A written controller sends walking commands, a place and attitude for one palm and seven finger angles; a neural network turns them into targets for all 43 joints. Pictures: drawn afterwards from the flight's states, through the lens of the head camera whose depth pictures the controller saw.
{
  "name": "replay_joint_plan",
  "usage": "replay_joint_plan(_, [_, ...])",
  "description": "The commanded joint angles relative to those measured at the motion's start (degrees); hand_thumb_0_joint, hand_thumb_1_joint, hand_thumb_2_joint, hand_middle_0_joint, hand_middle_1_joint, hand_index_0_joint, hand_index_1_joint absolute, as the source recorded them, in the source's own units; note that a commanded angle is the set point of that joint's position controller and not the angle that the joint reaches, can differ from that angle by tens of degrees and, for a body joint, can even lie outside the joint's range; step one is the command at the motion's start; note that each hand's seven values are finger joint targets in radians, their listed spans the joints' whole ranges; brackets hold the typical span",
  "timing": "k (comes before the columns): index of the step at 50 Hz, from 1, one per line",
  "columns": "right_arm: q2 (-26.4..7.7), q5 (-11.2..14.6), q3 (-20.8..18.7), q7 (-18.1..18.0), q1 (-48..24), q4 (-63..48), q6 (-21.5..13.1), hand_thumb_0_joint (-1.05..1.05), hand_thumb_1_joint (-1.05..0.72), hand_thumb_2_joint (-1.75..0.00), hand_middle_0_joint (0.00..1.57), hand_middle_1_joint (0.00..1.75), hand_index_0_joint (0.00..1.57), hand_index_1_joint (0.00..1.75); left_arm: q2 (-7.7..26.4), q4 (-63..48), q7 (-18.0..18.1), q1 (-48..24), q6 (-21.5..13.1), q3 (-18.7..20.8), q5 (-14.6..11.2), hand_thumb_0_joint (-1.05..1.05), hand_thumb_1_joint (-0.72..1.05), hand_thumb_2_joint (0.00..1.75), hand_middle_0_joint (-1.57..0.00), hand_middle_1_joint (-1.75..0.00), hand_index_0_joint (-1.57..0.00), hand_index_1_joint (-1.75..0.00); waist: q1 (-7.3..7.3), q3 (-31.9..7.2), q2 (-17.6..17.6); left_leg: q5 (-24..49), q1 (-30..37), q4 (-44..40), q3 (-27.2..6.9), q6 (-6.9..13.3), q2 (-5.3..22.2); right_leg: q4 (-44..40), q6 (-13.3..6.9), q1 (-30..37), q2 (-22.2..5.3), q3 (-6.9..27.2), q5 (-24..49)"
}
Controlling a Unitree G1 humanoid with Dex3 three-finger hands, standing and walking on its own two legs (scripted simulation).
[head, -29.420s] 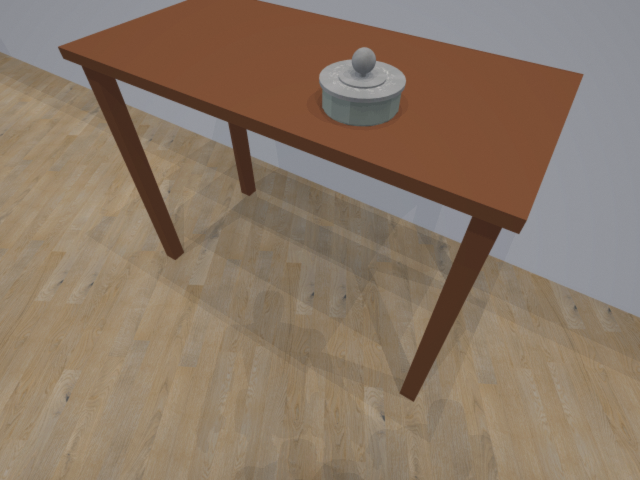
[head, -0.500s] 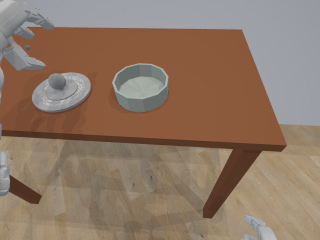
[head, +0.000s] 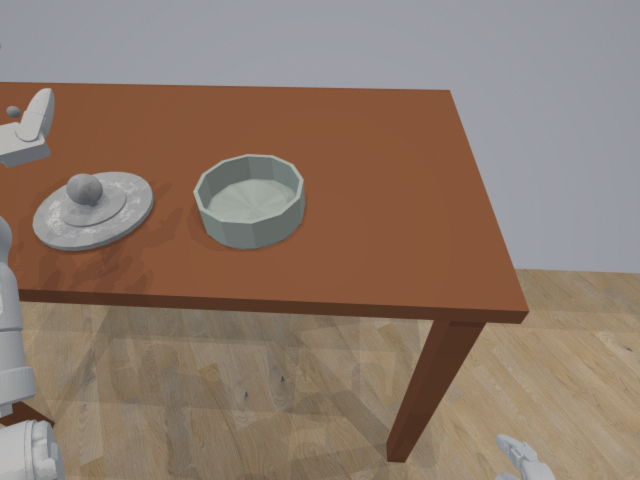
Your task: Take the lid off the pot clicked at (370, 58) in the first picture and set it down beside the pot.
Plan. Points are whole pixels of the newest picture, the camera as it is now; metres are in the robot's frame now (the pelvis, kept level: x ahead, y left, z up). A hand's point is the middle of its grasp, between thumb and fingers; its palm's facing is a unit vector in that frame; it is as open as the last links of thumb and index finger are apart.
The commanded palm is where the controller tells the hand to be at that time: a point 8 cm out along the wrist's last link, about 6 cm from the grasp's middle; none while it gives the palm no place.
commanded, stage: draw the hand back to the body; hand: left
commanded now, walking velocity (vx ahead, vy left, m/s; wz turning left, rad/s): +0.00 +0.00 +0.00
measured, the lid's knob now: (84, 189) +0.46 +0.38 +0.12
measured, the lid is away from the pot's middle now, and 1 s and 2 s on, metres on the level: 0.24 0.24 0.24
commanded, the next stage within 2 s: step back with the hand held close in 1.22 s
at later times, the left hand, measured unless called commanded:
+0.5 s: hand out of the picture +0.25 +0.27 +0.30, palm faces +0.56 -0.81 -0.18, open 7.6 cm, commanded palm +0.19 +0.30 +0.30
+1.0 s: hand out of the picture +0.17 +0.25 +0.29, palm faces +0.51 -0.82 -0.26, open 7.4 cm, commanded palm +0.11 +0.29 +0.28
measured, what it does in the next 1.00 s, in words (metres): stands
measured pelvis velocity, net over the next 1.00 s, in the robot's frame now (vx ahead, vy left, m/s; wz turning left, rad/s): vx -0.03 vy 0.00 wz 0.01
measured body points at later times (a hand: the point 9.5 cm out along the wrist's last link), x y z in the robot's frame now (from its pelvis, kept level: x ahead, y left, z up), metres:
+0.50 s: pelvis -0.01 -0.01 +0.00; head -0.03 -0.04 +0.45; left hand +0.21 +0.31 +0.31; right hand +0.19 -0.23 -0.09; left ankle +0.00 +0.11 -0.75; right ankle -0.04 -0.08 -0.75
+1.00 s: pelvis -0.03 +0.00 +0.00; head -0.06 -0.02 +0.45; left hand +0.14 +0.29 +0.30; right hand +0.17 -0.21 -0.08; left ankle +0.00 +0.11 -0.75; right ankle -0.04 -0.08 -0.75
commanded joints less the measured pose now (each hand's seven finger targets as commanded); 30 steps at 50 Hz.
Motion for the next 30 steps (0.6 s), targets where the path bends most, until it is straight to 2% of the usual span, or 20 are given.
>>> replay_joint_plan(1, [-5.98,-0.32,-2.21,-0.56,-8.26,-8.84,-4.01,0.00,-0.90,-0.90,0.20,0.30,0.20,0.30,15.73,-16.69,0.65,-18.31,-3.97,3.79,-0.85,0.00,0.45,0.93,-0.35,-0.38,-0.35,-0.38,0.94,-16.19,3.81,19.93,10.24,0.37,0.40,2.66,0.27,-1.04,1.78,1.24,-3.52,0.89,24.82])
replay_joint_plan(3, [-5.99,-0.48,-2.33,-0.61,-8.12,-8.47,-4.20,0.00,-0.90,-0.90,0.20,0.30,0.20,0.30,16.56,-16.74,0.97,-15.72,-3.83,5.51,-1.00,0.00,0.50,0.93,-0.33,-0.37,-0.33,-0.37,1.25,-15.74,2.11,19.59,9.72,0.31,0.47,2.63,0.24,-1.03,1.96,1.73,-3.58,0.88,25.47])
replay_joint_plan(6, [-5.77,-0.65,-2.17,-0.72,-8.83,-8.08,-4.22,0.00,-0.90,-0.90,0.20,0.30,0.20,0.30,14.92,-15.70,0.76,-12.57,-3.47,4.98,-1.55,0.00,0.58,0.92,-0.30,-0.36,-0.30,-0.36,1.18,-12.24,-0.58,16.99,8.95,0.04,0.74,2.86,0.20,-2.00,2.32,0.35,-3.66,0.94,23.92])
replay_joint_plan(7, [-5.65,-0.72,-2.23,-0.68,-8.85,-8.20,-4.27,0.00,-0.90,-0.90,0.20,0.30,0.20,0.30,15.59,-16.49,0.77,-11.06,-3.45,6.10,-1.70,0.00,0.61,0.92,-0.29,-0.35,-0.29,-0.35,1.51,-12.93,-0.58,16.40,8.96,-0.09,0.66,2.87,0.17,-2.02,2.41,1.05,-3.86,1.14,23.94])
replay_joint_plan(9, [-5.10,-0.73,-2.01,-0.62,-10.05,-8.68,-4.55,0.00,-0.90,-0.90,0.20,0.30,0.20,0.30,14.05,-21.67,0.37,-10.53,-4.06,5.19,-1.84,0.00,0.66,0.92,-0.28,-0.34,-0.28,-0.34,1.64,-14.07,3.35,17.42,10.25,0.26,0.95,2.87,-0.07,-1.85,2.24,1.69,-3.97,1.45,25.29])
replay_joint_plan(10, [-5.08,-0.91,-2.09,-0.60,-10.10,-8.61,-4.65,0.00,-0.90,-0.90,0.20,0.30,0.20,0.30,14.88,-22.48,0.60,-9.37,-4.08,6.51,-2.05,0.00,0.69,0.92,-0.27,-0.34,-0.27,-0.34,1.82,-13.99,2.09,17.23,10.25,0.31,0.90,2.84,0.08,-2.02,2.41,1.50,-3.99,1.56,25.49])
replay_joint_plan(11, [-4.89,-1.06,-2.00,-0.61,-10.21,-8.52,-4.77,0.00,-0.90,-0.90,0.20,0.30,0.20,0.30,14.01,-22.24,0.66,-8.11,-4.01,6.27,-2.12,0.00,0.71,0.91,-0.26,-0.33,-0.26,-0.33,1.92,-13.65,0.80,17.21,9.70,0.00,0.77,2.77,0.06,-1.84,2.42,1.93,-3.94,1.25,25.50])
replay_joint_plan(14, [-4.39,-0.94,-1.90,-0.63,-11.17,-8.51,-5.04,0.00,-0.90,-0.90,0.20,0.30,0.20,0.30,12.45,-25.44,0.54,-7.87,-4.27,5.38,-2.34,0.00,0.79,0.91,-0.23,-0.32,-0.23,-0.32,1.59,-11.89,1.84,15.34,10.53,-0.14,0.83,2.90,0.08,-3.06,2.35,0.28,-3.82,1.50,22.48])
replay_joint_plan(15, [-4.40,-1.25,-1.97,-0.73,-11.24,-8.48,-5.27,0.00,-0.90,-0.90,0.20,0.30,0.20,0.30,13.05,-25.35,0.75,-5.76,-4.26,6.58,-2.45,0.00,0.82,0.91,-0.23,-0.31,-0.23,-0.31,1.98,-12.00,1.87,14.89,10.46,-0.17,0.94,2.92,0.13,-3.12,2.45,0.31,-3.91,1.63,22.08])
replay_joint_plan(17, [-4.14,-1.41,-1.89,-0.75,-11.21,-8.19,-5.21,0.00,-0.90,-0.90,0.20,0.30,0.20,0.30,12.07,-24.56,0.80,-2.28,-3.87,7.01,-2.75,0.00,0.87,0.90,-0.21,-0.30,-0.21,-0.30,2.28,-10.52,-0.68,14.60,9.31,-0.54,0.74,2.90,0.14,-3.15,2.51,0.66,-3.88,1.41,22.13])
replay_joint_plan(18, [-4.05,-1.37,-1.92,-0.62,-11.39,-8.25,-5.24,0.00,-0.90,-0.90,0.20,0.30,0.20,0.30,11.41,-25.71,0.61,-1.92,-3.90,6.65,-2.80,0.00,0.90,0.90,-0.20,-0.30,-0.20,-0.30,2.23,-10.59,0.11,14.41,9.58,-0.52,0.81,2.88,0.12,-3.29,2.53,0.59,-4.04,1.70,22.23])
replay_joint_plan(19, [-3.78,-1.19,-1.79,-0.57,-12.12,-8.57,-5.43,0.00,-0.90,-0.90,0.20,0.30,0.20,0.30,9.53,-28.56,0.34,-2.86,-4.27,4.54,-2.88,0.00,0.90,0.90,-0.20,-0.30,-0.20,-0.30,1.93,-10.65,2.10,14.11,10.48,-0.63,0.79,2.88,0.02,-3.64,2.32,0.15,-3.92,1.62,20.89])
replay_joint_plan(20, [-3.77,-1.38,-1.85,-0.72,-12.20,-8.49,-5.72,0.00,-0.90,-0.90,0.20,0.30,0.20,0.30,10.36,-29.40,0.60,-2.46,-4.48,5.44,-2.94,0.00,0.90,0.90,-0.20,-0.30,-0.20,-0.30,2.09,-10.49,2.75,13.49,10.73,-0.70,0.75,2.88,0.10,-3.91,2.34,-0.38,-3.98,1.74,19.76])
replay_joint_plan(21, [-3.51,-1.40,-1.80,-0.76,-12.40,-8.48,-5.88,0.00,-0.90,-0.90,0.20,0.30,0.20,0.30,9.49,-30.32,0.70,-2.18,-4.58,4.93,-2.89,0.00,0.90,0.90,-0.20,-0.30,-0.20,-0.30,2.11,-10.44,3.20,13.16,10.98,-0.97,0.62,2.77,0.08,-4.01,2.18,-0.57,-3.79,1.49,18.41])
replay_joint_plan(23, [-3.46,-1.69,-1.78,-0.96,-12.26,-8.02,-6.05,0.00,-0.90,-0.90,0.20,0.30,0.20,0.30,9.57,-28.34,0.99,1.62,-4.34,6.32,-3.21,0.00,0.90,0.90,-0.20,-0.30,-0.20,-0.30,2.44,-8.64,0.21,12.10,9.83,-1.27,0.33,2.86,0.14,-4.39,2.31,-0.68,-3.72,1.47,17.29])
replay_joint_plan(24, [-3.39,-1.53,-1.73,-0.90,-12.41,-8.01,-6.01,0.00,-0.90,-0.90,0.20,0.30,0.20,0.30,8.49,-28.87,0.80,2.34,-4.39,5.52,-3.42,0.00,0.90,0.90,-0.20,-0.30,-0.20,-0.30,2.21,-7.56,-0.17,11.01,9.79,-1.50,0.15,2.89,0.16,-5.00,2.27,-1.26,-3.70,1.50,15.60])
replay_joint_plan(25, [-3.35,-1.54,-1.79,-0.93,-13.02,-8.28,-6.19,0.00,-0.90,-0.90,0.20,0.30,0.20,0.30,9.03,-31.88,0.84,1.10,-4.87,5.50,-3.37,0.00,0.90,0.90,-0.20,-0.30,-0.20,-0.30,2.31,-8.36,2.11,10.01,10.26,-1.71,0.21,2.82,0.18,-5.37,2.19,-1.34,-3.96,1.84,13.89])
replay_joint_plan(27, [-3.01,-1.83,-1.75,-1.16,-13.27,-8.21,-6.76,0.00,-0.90,-0.90,0.20,0.30,0.20,0.30,8.15,-32.53,1.04,3.87,-5.35,5.85,-3.58,0.00,0.90,0.90,-0.20,-0.30,-0.20,-0.30,2.66,-8.09,1.25,9.64,10.24,-1.88,-0.08,2.83,0.17,-5.35,2.16,-1.27,-3.88,1.58,13.18])
replay_joint_plan(29, [-2.68,-1.79,-1.77,-1.01,-13.66,-8.48,-7.17,0.00,-0.90,-0.90,0.20,0.30,0.20,0.30,7.32,-37.47,0.94,5.20,-6.17,5.57,-3.59,0.00,0.90,0.90,-0.20,-0.30,-0.20,-0.30,2.72,-9.44,3.92,10.40,11.42,-1.94,-0.14,2.72,0.15,-5.17,1.90,-0.59,-3.78,1.63,13.57])
replay_joint_plan(30, [-2.75,-2.02,-1.98,-1.14,-13.68,-8.33,-7.44,0.00,-0.90,-0.90,0.20,0.30,0.20,0.30,8.14,-38.06,1.17,6.39,-6.42,6.74,-3.67,0.00,0.90,0.90,-0.20,-0.30,-0.20,-0.30,2.94,-9.74,3.40,10.39,11.21,-1.86,-0.13,2.68,0.23,-5.11,1.98,-0.57,-3.86,1.63,13.57])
